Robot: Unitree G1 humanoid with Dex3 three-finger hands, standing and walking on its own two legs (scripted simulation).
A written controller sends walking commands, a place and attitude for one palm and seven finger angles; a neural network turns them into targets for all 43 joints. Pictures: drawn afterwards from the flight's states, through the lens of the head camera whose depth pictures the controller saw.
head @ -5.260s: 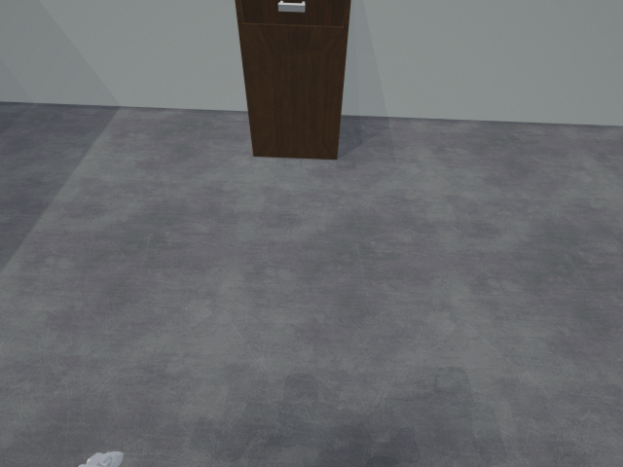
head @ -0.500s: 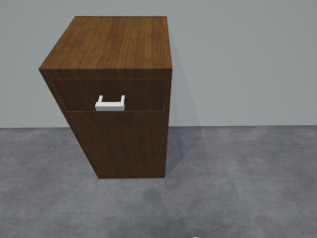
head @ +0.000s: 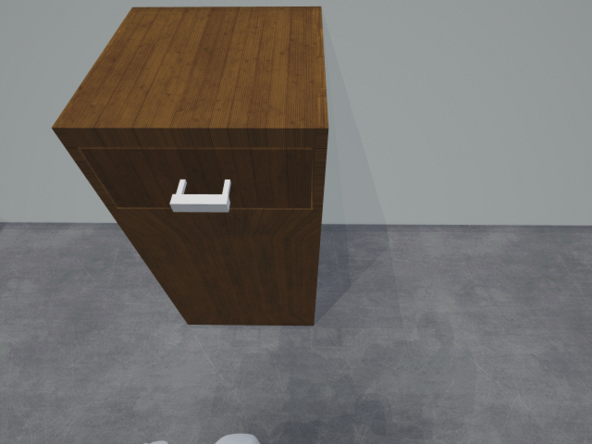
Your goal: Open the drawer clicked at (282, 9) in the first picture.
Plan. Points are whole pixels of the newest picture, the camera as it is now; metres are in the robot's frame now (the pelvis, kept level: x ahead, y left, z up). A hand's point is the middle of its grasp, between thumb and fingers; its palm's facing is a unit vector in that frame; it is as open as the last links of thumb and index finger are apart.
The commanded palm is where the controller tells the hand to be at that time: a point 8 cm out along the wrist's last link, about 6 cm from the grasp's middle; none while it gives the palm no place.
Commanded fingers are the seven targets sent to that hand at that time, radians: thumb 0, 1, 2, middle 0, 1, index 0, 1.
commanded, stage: come to a stop and stand still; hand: left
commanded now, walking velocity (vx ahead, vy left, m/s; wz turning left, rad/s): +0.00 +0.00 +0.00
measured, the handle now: (202, 194) +0.51 +0.21 -0.03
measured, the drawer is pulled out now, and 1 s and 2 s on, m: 0.00 0.00 0.00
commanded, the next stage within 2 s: look again from close up in 1.72 s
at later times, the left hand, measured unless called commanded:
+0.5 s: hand out of the picture -0.01 +0.27 -0.17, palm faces +0.00 -0.98 -0.22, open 7.4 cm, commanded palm none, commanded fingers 0.00 0.90 0.90 -0.20 -0.30 -0.20 -0.30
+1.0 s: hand out of the picture +0.02 +0.24 -0.18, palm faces -0.02 -0.98 -0.19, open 7.3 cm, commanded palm none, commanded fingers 0.00 0.90 0.90 -0.20 -0.30 -0.20 -0.30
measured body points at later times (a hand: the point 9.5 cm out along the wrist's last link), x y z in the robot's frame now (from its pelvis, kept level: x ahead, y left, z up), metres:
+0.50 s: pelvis -0.01 +0.09 +0.00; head -0.02 +0.08 +0.45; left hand -0.01 +0.32 -0.15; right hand +0.02 -0.15 -0.16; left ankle -0.01 +0.13 -0.74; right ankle +0.02 -0.08 -0.74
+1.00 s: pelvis +0.02 +0.07 +0.00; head +0.03 +0.06 +0.45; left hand +0.03 +0.29 -0.16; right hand -0.02 -0.13 -0.17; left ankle -0.01 +0.13 -0.74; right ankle +0.03 -0.09 -0.74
